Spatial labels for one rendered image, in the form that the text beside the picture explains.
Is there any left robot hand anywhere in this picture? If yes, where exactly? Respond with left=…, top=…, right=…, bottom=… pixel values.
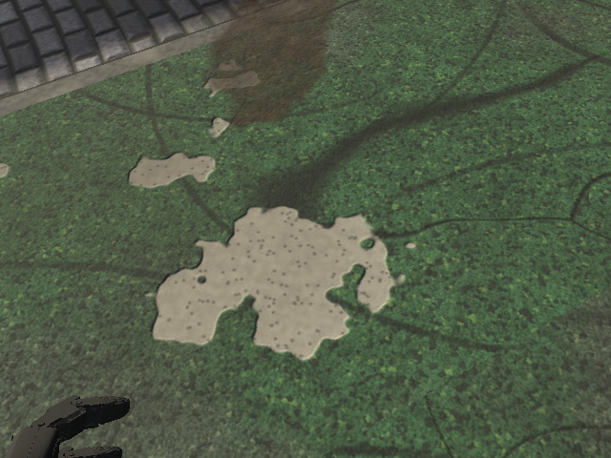
left=5, top=395, right=130, bottom=458

